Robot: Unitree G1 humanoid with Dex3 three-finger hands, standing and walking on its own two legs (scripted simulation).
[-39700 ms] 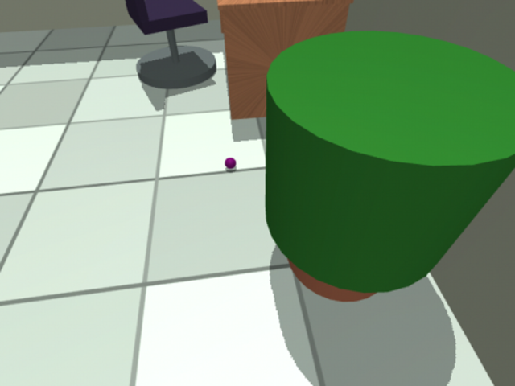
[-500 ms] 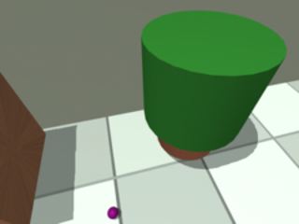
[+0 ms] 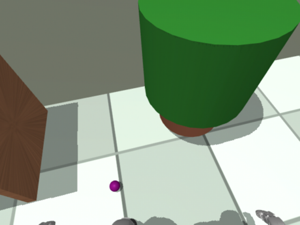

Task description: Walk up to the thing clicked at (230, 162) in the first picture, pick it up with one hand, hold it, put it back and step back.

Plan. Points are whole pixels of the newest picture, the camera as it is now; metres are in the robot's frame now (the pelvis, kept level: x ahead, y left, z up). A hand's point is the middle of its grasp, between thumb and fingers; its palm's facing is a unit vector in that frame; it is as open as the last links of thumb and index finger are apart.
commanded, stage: walk up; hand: left
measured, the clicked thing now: (114, 185) +0.39 +0.27 -0.73
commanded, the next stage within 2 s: stand in 1.98 s
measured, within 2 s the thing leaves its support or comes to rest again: neither
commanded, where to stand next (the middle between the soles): +0.01 +0.02 m, yaw +3 degrees
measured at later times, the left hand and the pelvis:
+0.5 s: hand out of the picture -0.02 +0.28 -0.15, palm faces +0.07 -0.91 -0.40, open 7.4 cm; pelvis -0.12 +0.01 -0.01, yaw +5 degrees
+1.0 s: hand out of the picture -0.17 +0.28 -0.13, palm faces +0.05 -0.89 -0.46, open 7.4 cm; pelvis -0.26 +0.00 -0.01, yaw +4 degrees
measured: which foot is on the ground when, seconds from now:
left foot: down 0.00-0.02, up 0.04-0.36, down 0.38-0.72, up 0.74-1.00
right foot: down 0.00-0.40, up 0.42-0.68, down 0.70-1.00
